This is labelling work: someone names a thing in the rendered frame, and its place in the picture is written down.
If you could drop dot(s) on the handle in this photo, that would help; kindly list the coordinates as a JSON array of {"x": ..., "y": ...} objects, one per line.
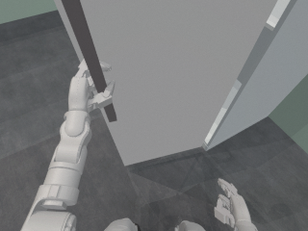
[{"x": 79, "y": 24}]

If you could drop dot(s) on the robot right hand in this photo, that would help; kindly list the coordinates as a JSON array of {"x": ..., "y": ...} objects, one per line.
[{"x": 235, "y": 207}]

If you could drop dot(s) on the robot right thigh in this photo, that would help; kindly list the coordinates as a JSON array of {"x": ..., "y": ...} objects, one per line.
[{"x": 189, "y": 226}]

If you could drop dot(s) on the robot thigh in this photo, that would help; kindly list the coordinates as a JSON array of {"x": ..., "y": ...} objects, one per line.
[
  {"x": 123, "y": 224},
  {"x": 189, "y": 226}
]

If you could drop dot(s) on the left robot upper arm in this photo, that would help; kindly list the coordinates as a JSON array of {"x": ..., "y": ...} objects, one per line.
[{"x": 51, "y": 221}]

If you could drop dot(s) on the left robot forearm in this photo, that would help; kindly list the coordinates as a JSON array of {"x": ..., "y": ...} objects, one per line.
[{"x": 60, "y": 187}]

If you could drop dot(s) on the fridge door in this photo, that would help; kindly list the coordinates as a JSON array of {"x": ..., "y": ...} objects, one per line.
[{"x": 174, "y": 63}]

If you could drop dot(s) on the robot left hand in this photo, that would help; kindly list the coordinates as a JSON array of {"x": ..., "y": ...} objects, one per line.
[{"x": 81, "y": 87}]

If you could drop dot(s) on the robot left thigh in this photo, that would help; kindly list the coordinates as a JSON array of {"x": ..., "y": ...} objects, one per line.
[{"x": 123, "y": 224}]

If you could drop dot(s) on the right robot forearm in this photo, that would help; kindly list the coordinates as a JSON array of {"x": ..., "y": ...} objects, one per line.
[{"x": 244, "y": 225}]

